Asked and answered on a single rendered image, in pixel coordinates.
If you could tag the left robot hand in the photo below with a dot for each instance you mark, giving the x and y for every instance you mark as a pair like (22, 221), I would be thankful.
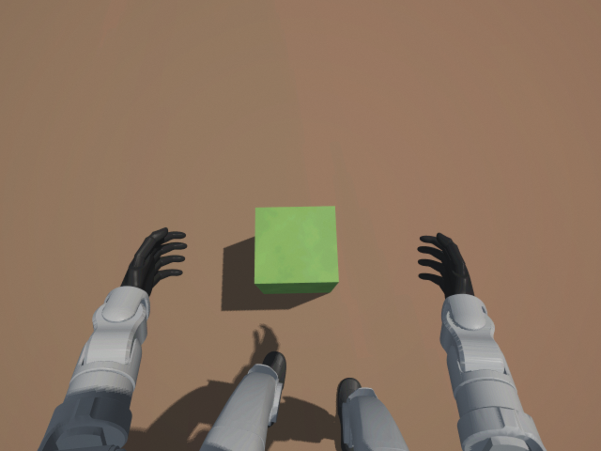
(143, 271)

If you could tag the robot left forearm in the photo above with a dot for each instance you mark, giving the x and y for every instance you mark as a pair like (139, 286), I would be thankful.
(96, 409)

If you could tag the left robot foot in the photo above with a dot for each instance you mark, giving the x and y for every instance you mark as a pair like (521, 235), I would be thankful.
(277, 362)

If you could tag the carton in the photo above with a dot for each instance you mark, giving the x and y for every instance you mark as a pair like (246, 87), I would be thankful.
(295, 250)

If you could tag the right robot hand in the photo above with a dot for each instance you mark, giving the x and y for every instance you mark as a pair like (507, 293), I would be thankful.
(455, 276)

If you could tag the robot left thigh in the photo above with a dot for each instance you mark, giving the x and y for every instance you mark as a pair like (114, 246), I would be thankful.
(243, 423)

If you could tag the robot right forearm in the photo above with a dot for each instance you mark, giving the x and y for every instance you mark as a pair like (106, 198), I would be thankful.
(491, 415)

